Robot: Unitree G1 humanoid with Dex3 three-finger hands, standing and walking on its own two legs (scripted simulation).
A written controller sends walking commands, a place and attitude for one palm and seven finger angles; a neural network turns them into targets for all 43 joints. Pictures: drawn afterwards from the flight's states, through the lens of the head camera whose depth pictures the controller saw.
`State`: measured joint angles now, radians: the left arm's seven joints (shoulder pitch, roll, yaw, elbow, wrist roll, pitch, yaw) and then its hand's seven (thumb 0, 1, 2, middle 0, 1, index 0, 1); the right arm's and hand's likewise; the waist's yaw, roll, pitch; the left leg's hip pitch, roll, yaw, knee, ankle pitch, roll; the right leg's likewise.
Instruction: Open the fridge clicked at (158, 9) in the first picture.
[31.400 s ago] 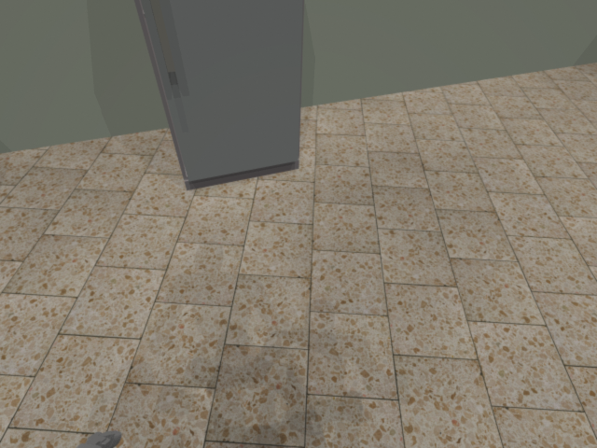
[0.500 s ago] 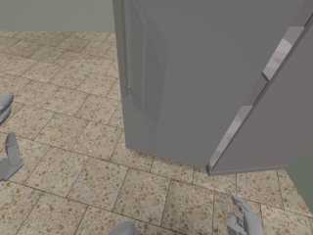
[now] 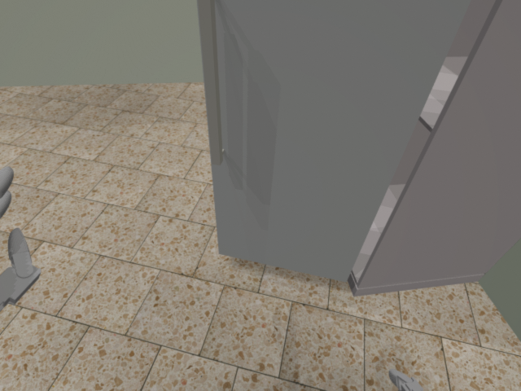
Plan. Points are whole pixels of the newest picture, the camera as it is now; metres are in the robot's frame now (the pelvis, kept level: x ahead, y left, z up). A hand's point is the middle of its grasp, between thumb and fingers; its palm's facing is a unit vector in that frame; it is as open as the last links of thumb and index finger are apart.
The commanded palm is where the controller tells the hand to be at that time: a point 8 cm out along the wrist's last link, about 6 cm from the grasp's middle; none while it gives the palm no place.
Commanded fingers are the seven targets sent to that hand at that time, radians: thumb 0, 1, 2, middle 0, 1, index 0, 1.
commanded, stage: stop stepping back and stand still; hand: left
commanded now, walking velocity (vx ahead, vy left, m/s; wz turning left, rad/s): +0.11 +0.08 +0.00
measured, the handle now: (215, 90) +0.78 +0.18 +0.10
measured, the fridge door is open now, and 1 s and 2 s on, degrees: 69 69 69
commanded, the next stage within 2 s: let the arm hang, fingers relaxed in 0.14 s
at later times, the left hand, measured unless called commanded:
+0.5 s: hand out of the picture +0.14 +0.21 -0.14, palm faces +0.01 -0.98 -0.22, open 7.4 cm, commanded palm none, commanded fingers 0.00 0.90 0.90 -0.20 -0.30 -0.20 -0.30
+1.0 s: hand out of the picture +0.06 +0.29 -0.15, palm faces +0.02 -0.94 -0.34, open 7.4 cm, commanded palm none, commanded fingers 0.00 0.90 0.90 -0.20 -0.30 -0.20 -0.30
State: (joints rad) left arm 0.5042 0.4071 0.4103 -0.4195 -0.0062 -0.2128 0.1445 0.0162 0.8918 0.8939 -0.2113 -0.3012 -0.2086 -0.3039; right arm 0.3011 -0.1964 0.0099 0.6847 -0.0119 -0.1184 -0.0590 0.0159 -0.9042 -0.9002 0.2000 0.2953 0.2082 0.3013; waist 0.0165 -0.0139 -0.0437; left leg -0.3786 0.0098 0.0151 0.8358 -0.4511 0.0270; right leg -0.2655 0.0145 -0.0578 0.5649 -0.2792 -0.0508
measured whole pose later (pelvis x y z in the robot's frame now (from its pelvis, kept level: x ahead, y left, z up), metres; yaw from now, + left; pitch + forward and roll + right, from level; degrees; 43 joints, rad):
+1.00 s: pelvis +0.03 +0.04 +0.01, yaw +2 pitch -1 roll +0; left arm 0.17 0.32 0.02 1.11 0.02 0.00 0.00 0.01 0.91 0.89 -0.20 -0.30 -0.20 -0.30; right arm 0.13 -0.28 -0.01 1.07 -0.03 0.00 -0.01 0.01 -0.91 -0.90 0.20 0.29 0.21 0.30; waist 0.01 0.03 0.05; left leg -0.22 -0.01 0.08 0.41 -0.18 0.04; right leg -0.15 -0.04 -0.06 0.39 -0.23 0.02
